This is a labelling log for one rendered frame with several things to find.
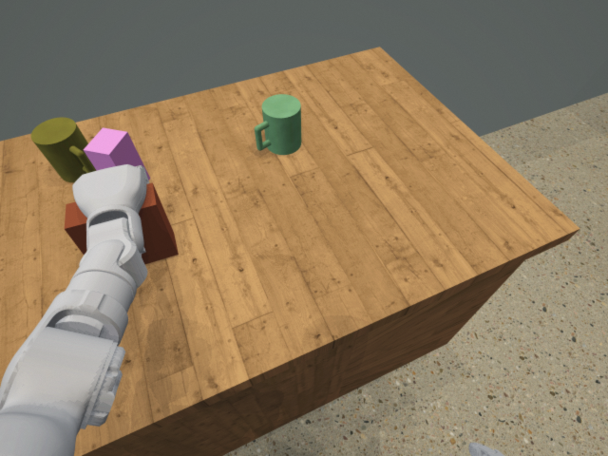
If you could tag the robot left upper arm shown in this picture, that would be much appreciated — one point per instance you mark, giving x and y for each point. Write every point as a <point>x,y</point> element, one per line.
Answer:
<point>68,380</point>

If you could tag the left robot hand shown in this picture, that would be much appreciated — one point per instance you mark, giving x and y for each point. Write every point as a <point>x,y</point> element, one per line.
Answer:
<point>119,185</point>

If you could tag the table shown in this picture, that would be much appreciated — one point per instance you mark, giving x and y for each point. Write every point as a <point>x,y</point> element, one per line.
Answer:
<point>300,277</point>

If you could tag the robot left forearm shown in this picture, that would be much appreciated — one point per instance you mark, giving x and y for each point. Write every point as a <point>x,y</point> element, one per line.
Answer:
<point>99,295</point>

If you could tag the sponge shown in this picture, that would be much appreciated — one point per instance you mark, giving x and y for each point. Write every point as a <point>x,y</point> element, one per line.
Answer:
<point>158,236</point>

